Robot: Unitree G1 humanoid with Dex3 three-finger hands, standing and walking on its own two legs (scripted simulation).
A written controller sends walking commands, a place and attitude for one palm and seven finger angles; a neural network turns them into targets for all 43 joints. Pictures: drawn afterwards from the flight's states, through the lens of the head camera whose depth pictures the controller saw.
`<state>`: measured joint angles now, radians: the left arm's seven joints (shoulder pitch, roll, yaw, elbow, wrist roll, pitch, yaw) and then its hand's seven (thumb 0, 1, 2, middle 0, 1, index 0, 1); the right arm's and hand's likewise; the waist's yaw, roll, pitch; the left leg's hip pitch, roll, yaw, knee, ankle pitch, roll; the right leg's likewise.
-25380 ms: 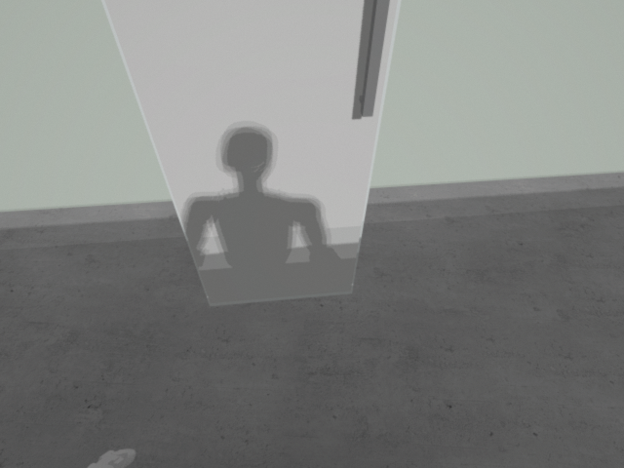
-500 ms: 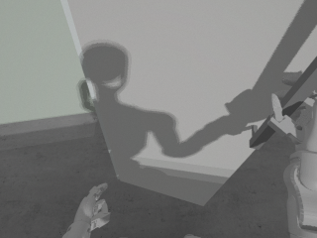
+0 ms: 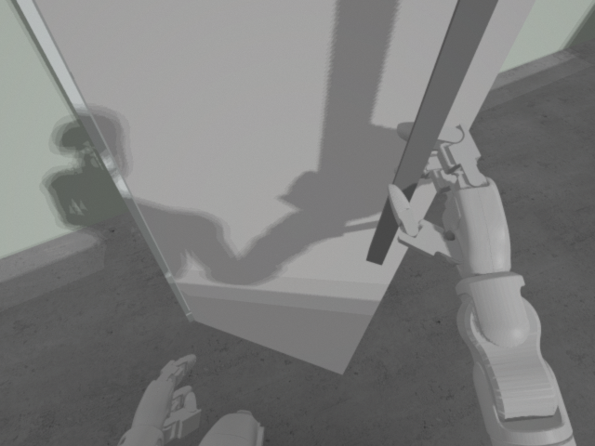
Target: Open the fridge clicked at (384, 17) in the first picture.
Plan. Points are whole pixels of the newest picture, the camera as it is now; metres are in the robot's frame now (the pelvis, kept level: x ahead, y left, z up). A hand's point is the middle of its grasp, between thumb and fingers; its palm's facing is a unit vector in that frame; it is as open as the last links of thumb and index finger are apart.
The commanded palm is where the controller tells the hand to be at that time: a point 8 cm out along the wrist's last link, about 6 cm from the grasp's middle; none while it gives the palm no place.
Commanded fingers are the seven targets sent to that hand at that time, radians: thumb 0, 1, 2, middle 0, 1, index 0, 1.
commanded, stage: walk backward, drawing the door open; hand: right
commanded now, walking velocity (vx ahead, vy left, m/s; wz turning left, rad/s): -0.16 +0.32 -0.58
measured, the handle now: (418, 141) +0.37 -0.07 +0.24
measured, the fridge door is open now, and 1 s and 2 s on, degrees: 50 81 78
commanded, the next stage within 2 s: stop walking and hold the door back in 0.72 s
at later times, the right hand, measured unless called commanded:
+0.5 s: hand (318, 346) +0.18 +0.01 +0.19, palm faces +0.08 +0.98 -0.20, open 7.9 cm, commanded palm +0.15 -0.03 +0.19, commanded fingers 0.00 -0.90 -0.90 0.45 1.40 0.45 1.40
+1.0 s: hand (191, 424) +0.12 +0.10 +0.19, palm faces +0.49 +0.86 -0.10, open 7.7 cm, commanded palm +0.10 +0.03 +0.18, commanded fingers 0.00 -0.90 -0.90 0.45 1.40 0.45 1.40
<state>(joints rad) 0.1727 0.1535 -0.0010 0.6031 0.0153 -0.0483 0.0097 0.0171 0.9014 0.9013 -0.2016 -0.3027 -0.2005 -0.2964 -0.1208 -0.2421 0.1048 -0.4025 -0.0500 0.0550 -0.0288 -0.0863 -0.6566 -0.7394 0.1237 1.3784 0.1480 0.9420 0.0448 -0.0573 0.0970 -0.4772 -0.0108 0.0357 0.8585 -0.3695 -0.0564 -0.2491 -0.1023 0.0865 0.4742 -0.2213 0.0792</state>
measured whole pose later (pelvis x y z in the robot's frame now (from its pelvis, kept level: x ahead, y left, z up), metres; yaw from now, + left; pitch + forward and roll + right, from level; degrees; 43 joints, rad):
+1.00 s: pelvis -0.06 +0.34 -0.02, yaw -41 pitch -2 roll +1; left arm 0.09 0.20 0.01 0.61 -0.02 0.01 0.05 0.02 0.90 0.90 -0.20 -0.30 -0.20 -0.30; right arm -0.15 -0.19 0.20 -0.37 0.05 -0.07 -0.02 -0.19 -0.52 -0.91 0.44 1.38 0.19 1.12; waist -0.03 0.02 0.13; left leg -0.40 0.03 0.06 0.86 -0.45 -0.04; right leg -0.31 -0.02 -0.08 0.65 -0.31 -0.05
